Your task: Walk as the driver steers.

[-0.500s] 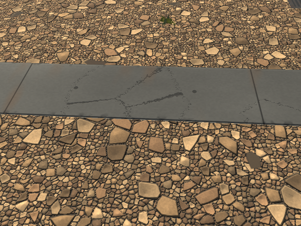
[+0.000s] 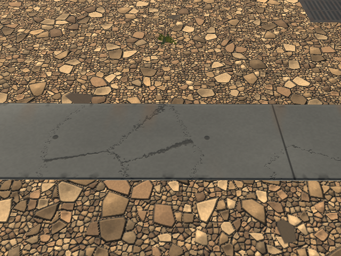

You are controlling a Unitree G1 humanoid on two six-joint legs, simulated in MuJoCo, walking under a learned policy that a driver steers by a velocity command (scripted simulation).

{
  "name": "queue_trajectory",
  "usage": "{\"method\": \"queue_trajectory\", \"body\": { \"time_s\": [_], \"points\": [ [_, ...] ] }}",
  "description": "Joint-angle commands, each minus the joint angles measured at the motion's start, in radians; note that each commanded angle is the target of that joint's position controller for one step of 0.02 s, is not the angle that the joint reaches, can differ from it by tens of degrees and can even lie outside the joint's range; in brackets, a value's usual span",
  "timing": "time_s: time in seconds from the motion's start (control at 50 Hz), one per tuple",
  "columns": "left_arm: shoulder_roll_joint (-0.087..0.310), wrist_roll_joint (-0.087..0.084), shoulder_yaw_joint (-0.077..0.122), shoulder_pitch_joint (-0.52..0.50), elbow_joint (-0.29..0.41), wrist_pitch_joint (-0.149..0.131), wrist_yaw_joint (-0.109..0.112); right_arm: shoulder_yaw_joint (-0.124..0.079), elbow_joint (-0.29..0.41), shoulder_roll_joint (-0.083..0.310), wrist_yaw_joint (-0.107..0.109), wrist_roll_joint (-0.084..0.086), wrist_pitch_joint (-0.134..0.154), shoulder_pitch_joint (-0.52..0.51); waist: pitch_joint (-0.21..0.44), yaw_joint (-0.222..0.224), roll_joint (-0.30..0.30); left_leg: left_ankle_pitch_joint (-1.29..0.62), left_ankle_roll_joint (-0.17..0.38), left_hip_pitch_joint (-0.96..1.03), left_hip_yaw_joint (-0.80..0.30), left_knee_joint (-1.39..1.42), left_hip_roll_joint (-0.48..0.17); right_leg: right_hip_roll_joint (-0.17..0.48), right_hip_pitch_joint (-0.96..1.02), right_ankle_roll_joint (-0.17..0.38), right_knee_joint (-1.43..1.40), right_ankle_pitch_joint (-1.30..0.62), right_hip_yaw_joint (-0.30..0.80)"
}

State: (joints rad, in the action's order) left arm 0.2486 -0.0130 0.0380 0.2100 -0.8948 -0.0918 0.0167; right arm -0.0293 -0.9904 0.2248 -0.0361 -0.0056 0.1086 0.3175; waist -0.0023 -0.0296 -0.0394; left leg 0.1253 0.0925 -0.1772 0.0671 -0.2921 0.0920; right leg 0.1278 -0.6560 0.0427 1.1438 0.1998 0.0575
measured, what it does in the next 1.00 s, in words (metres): walks ahead: right foot, then left foot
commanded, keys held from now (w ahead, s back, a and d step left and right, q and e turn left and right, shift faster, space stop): w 1.00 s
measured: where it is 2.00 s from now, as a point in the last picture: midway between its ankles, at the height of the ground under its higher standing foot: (184, 142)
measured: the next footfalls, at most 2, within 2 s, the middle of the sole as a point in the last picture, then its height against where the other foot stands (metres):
right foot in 0.30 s outside the picture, level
left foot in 0.88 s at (154, 224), level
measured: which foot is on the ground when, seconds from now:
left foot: down 0.00-0.32, up 0.34-0.86, down 0.88-1.00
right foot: up 0.00-0.28, down 0.30-0.88, up 0.90-1.00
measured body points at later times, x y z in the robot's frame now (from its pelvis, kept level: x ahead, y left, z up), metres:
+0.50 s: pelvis +0.28 -0.08 +0.00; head +0.29 -0.10 +0.45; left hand +0.33 +0.18 -0.12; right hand +0.36 -0.35 -0.14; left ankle +0.27 +0.08 -0.65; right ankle +0.30 -0.16 -0.74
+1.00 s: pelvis +0.55 -0.01 -0.01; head +0.58 +0.00 +0.44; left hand +0.57 +0.25 -0.16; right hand +0.67 -0.27 -0.13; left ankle +0.61 +0.07 -0.74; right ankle +0.43 -0.16 -0.64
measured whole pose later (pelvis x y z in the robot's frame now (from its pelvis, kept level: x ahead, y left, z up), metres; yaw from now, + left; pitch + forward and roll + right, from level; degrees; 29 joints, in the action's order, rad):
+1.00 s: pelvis +0.55 -0.01 -0.01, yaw +1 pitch +2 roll +0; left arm 0.25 -0.03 0.05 0.31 -0.97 -0.10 0.00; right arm -0.06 -0.90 0.24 -0.03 0.00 0.10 0.16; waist -0.02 0.00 -0.03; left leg 0.15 0.06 -0.37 0.06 -0.48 0.03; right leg 0.04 -0.38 0.05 1.19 0.38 0.03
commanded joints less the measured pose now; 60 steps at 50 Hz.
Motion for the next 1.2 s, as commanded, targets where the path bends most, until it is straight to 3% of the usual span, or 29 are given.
{"method": "queue_trajectory", "body": {
  "time_s": [0.02, 0.12, 0.22, 0.26, 0.28, 0.3, 0.32, 0.34, 0.36, 0.38, 0.4, 0.44, 0.48, 0.52, 0.64, 0.76, 0.82, 0.86, 0.88, 0.9, 0.92, 0.94, 0.96, 0.98, 1.04, 1.06, 1.08, 1.12, 1.2],
  "points": [
    [0.047, 0.013, 0.014, 0.037, 0.041, 0.004, 0.007, -0.020, 0.053, 0.131, 0.020, 0.000, 0.018, -0.038, -0.055, 0.047, 0.079, -0.060, 0.171, -0.103, -0.212, 0.210, -0.280, 0.043, -0.030, -0.028, -0.133, -0.154, 0.002],
    [0.029, 0.001, 0.006, -0.156, 0.092, -0.009, -0.010, -0.026, 0.031, 0.164, 0.037, 0.019, 0.002, 0.061, -0.057, -0.023, 0.080, -0.072, 0.123, 0.014, -0.161, 0.190, -0.270, -0.010, 0.001, -0.040, -0.465, -0.310, -0.043],
    [0.048, -0.010, 0.004, -0.255, 0.141, -0.021, -0.042, -0.034, 0.002, 0.173, 0.040, 0.026, -0.021, 0.118, -0.082, -0.044, 0.094, -0.066, 0.108, 0.172, -0.183, 0.105, -0.337, -0.036, 0.004, -0.009, -0.601, -0.190, -0.045],
    [0.075, -0.009, 0.015, -0.199, 0.136, -0.030, -0.049, -0.040, 0.004, 0.187, 0.042, 0.027, -0.031, 0.096, -0.053, -0.001, 0.113, -0.177, 0.089, 0.199, -0.188, 0.032, -0.350, -0.063, 0.107, 0.020, -0.640, -0.117, -0.066],
    [0.103, -0.007, 0.031, -0.103, 0.110, -0.033, -0.048, -0.038, 0.010, 0.186, 0.042, 0.025, -0.037, 0.072, 0.001, 0.056, 0.114, -0.344, 0.068, 0.189, -0.158, -0.082, -0.318, -0.097, 0.243, 0.042, -0.664, -0.102, -0.094],
    [0.160, -0.006, 0.060, 0.083, 0.055, -0.035, -0.041, -0.026, 0.021, 0.154, 0.041, 0.014, -0.039, 0.064, 0.118, 0.132, 0.088, -0.420, 0.039, 0.108, -0.106, -0.306, -0.255, -0.087, 0.494, 0.079, -0.654, -0.119, -0.076],
    [0.267, 0.013, 0.086, 0.256, 0.024, -0.033, -0.035, 0.002, 0.047, 0.075, 0.037, 0.002, -0.027, 0.125, 0.289, 0.150, -0.083, -0.157, -0.025, -0.224, -0.027, -0.700, -0.141, 0.159, 0.888, 0.198, -0.654, -0.086, 0.259],
    [0.259, 0.009, 0.083, 0.301, 0.007, -0.026, -0.041, 0.022, 0.038, 0.011, 0.031, 0.016, -0.001, 0.178, 0.384, 0.133, -0.279, 0.406, -0.053, -0.502, -0.098, -0.954, -0.020, 0.290, 1.068, 0.294, -0.817, 0.052, 0.656],
    [0.176, 0.005, 0.057, 0.248, 0.017, -0.029, -0.042, -0.007, 0.048, 0.133, 0.027, 0.039, 0.020, 0.109, 0.292, 0.138, -0.176, 0.390, -0.029, -0.599, -0.197, -1.058, -0.086, 0.259, 0.992, 0.249, -0.844, 0.092, 0.608],
    [0.136, 0.005, 0.043, 0.152, 0.041, -0.028, -0.040, -0.016, 0.079, 0.165, 0.026, 0.052, 0.028, 0.019, 0.180, 0.113, -0.114, 0.301, -0.013, -0.617, -0.168, -1.050, -0.141, 0.227, 0.853, 0.211, -0.852, 0.018, 0.447],
    [0.111, 0.011, 0.033, 0.070, 0.055, -0.027, -0.045, -0.017, 0.086, 0.155, 0.031, 0.040, 0.026, -0.023, 0.112, 0.080, -0.026, 0.213, -0.017, -0.573, -0.146, -0.991, -0.186, 0.185, 0.707, 0.194, -0.887, -0.079, 0.335],
    [0.067, 0.019, 0.020, 0.019, 0.053, -0.030, -0.053, -0.025, 0.083, 0.121, 0.037, 0.023, -0.001, -0.012, 0.057, 0.025, -0.034, 0.130, -0.025, -0.467, -0.145, -0.888, -0.233, 0.117, 0.554, 0.171, -0.951, -0.158, 0.206],
    [0.078, 0.018, 0.024, 0.049, 0.028, -0.035, -0.053, -0.024, 0.075, 0.087, 0.039, 0.022, -0.023, 0.011, 0.033, 0.006, -0.032, 0.097, -0.039, -0.445, -0.128, -0.844, -0.234, 0.095, 0.506, 0.183, -0.987, -0.238, 0.139],
    [0.106, 0.018, 0.032, 0.083, 0.008, -0.035, -0.043, -0.028, 0.097, 0.091, 0.042, 0.016, -0.031, -0.046, 0.003, 0.009, -0.014, 0.027, -0.056, -0.508, -0.124, -0.766, -0.239, 0.094, 0.513, 0.191, -1.007, -0.304, 0.100],
    [0.124, 0.008, 0.033, 0.168, -0.029, -0.017, -0.016, -0.024, 0.162, 0.066, 0.032, 0.015, -0.023, -0.267, -0.045, 0.066, -0.019, -0.222, -0.072, -0.530, -0.089, -0.422, -0.210, 0.063, 0.555, 0.155, -1.038, -0.270, 0.011],
    [0.136, -0.003, 0.042, 0.246, -0.082, 0.003, -0.007, -0.017, 0.219, 0.071, 0.003, 0.027, -0.009, -0.414, -0.097, 0.100, -0.023, -0.167, -0.043, -0.550, -0.079, -0.262, -0.182, 0.125, 0.718, 0.146, -0.984, -0.261, 0.012],
    [0.157, -0.005, 0.051, 0.215, -0.083, 0.016, -0.002, -0.029, 0.218, 0.103, -0.009, 0.027, 0.001, -0.364, -0.056, 0.053, -0.046, -0.064, -0.006, -0.420, -0.049, -0.224, -0.145, 0.141, 0.758, 0.121, -0.891, -0.449, 0.006],
    [0.144, 0.001, 0.045, 0.177, -0.072, 0.026, -0.002, -0.069, 0.141, 0.172, -0.001, 0.025, 0.002, -0.114, 0.092, -0.072, -0.043, -0.065, 0.039, -0.063, -0.001, -0.209, -0.083, 0.067, 0.685, 0.080, -0.608, -0.699, -0.053],
    [0.114, 0.017, 0.029, 0.183, -0.048, 0.025, -0.003, -0.092, 0.100, 0.249, 0.009, 0.013, 0.000, 0.077, 0.240, -0.131, 0.063, -0.080, 0.103, 0.260, -0.202, -0.229, -0.256, 0.003, 0.464, 0.044, -0.291, -0.443, -0.097],
    [-0.035, 0.014, -0.012, 0.313, -0.046, 0.001, -0.017, -0.104, 0.078, 0.317, 0.006, 0.006, -0.005, 0.145, 0.374, -0.059, 0.338, 0.099, 0.271, 0.593, -0.695, -0.105, -0.484, -0.192, 0.059, -0.021, 0.064, 0.260, -0.068],
    [0.062, -0.011, 0.008, 0.261, -0.059, -0.026, -0.022, -0.078, 0.082, 0.222, 0.005, 0.015, -0.004, 0.129, 0.367, -0.090, 0.257, 0.198, 0.250, 0.578, -0.793, -0.017, -0.474, -0.159, -0.057, -0.003, 0.199, 0.368, 0.075],
    [0.125, -0.034, 0.025, 0.160, -0.024, -0.041, -0.024, -0.065, 0.099, 0.179, 0.009, 0.019, 0.000, 0.035, 0.214, -0.074, 0.208, 0.159, 0.198, 0.443, -0.637, -0.004, -0.444, -0.104, -0.125, 0.015, 0.216, 0.291, 0.057],
    [0.129, -0.031, 0.027, 0.099, -0.009, -0.043, -0.016, -0.055, 0.121, 0.151, 0.009, 0.015, 0.001, -0.055, 0.137, -0.041, 0.114, 0.062, 0.168, 0.284, -0.509, 0.019, -0.408, -0.046, -0.087, 0.018, 0.170, 0.188, 0.027],
    [0.122, -0.014, 0.034, 0.069, -0.005, -0.037, -0.008, -0.046, 0.127, 0.121, 0.005, 0.007, 0.002, -0.109, 0.076, -0.011, 0.080, -0.023, 0.151, 0.148, -0.419, 0.050, -0.370, -0.014, -0.039, 0.014, 0.106, 0.129, 0.016],
    [0.057, -0.006, 0.036, 0.128, -0.017, 0.002, -0.003, -0.040, 0.100, 0.099, 0.000, -0.001, 0.009, -0.098, 0.044, 0.048, 0.112, -0.090, 0.149, 0.003, -0.296, 0.129, -0.318, 0.022, 0.074, 0.008, 0.006, 0.066, 0.013],
    [-0.076, 0.149, -0.021, 0.154, -0.039, -0.002, -0.049, -0.022, 0.073, 0.017, 0.020, -0.090, 0.033, 0.004, -0.017, 0.025, 0.122, -0.001, 0.178, 0.000, -0.275, 0.154, -0.307, 0.007, 0.022, 0.024, -0.006, 0.000, 0.034],
    [-0.059, 0.145, -0.012, 0.122, -0.031, -0.001, -0.065, -0.025, 0.053, 0.025, 0.018, -0.095, 0.037, 0.042, -0.046, 0.016, 0.098, 0.022, 0.184, 0.026, -0.267, 0.165, -0.312, 0.003, -0.056, 0.026, -0.076, -0.053, 0.031],
    [0.017, 0.107, 0.002, 0.006, 0.003, 0.002, -0.075, -0.023, 0.053, 0.048, 0.002, -0.085, 0.041, 0.051, -0.043, 0.002, 0.097, -0.003, 0.193, 0.049, -0.239, 0.172, -0.314, 0.007, -0.123, 0.013, -0.199, -0.170, 0.008],
    [-0.007, 0.100, -0.019, -0.118, 0.046, 0.023, -0.075, -0.010, 0.021, 0.051, -0.028, -0.075, 0.031, 0.120, -0.048, -0.010, 0.094, -0.174, 0.195, 0.021, -0.160, 0.154, -0.301, -0.016, -0.069, -0.008, -0.391, -0.358, -0.037]
  ]
}}
Velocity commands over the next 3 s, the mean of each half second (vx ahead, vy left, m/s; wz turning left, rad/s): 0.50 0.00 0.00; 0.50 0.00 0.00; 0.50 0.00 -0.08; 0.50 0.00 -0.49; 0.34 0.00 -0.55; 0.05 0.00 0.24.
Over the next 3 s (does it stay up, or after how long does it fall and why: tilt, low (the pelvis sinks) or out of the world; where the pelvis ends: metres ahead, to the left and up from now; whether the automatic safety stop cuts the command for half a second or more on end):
stays up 1.29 -0.14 -0.04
